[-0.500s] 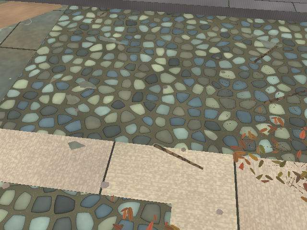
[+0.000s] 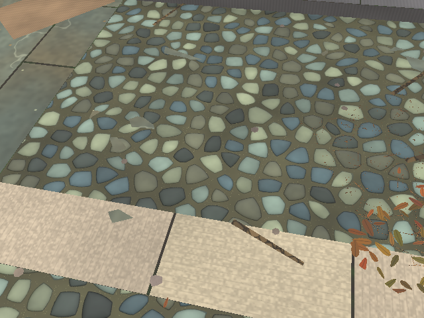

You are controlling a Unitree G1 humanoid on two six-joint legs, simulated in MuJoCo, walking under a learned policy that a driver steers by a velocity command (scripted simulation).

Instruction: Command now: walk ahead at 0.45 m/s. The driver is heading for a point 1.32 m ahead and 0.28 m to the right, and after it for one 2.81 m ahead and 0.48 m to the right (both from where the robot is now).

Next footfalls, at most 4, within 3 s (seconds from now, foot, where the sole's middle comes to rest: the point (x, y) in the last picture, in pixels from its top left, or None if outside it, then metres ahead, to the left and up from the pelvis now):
0.14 left None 0.27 0.13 -0.78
0.66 right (285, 292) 0.58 -0.11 -0.78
1.22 left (219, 206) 0.89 0.12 -0.78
1.76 right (300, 163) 1.11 -0.18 -0.78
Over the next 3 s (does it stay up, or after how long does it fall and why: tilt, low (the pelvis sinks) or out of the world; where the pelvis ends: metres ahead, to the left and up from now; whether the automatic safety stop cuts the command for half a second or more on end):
stays up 1.61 -0.33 0.01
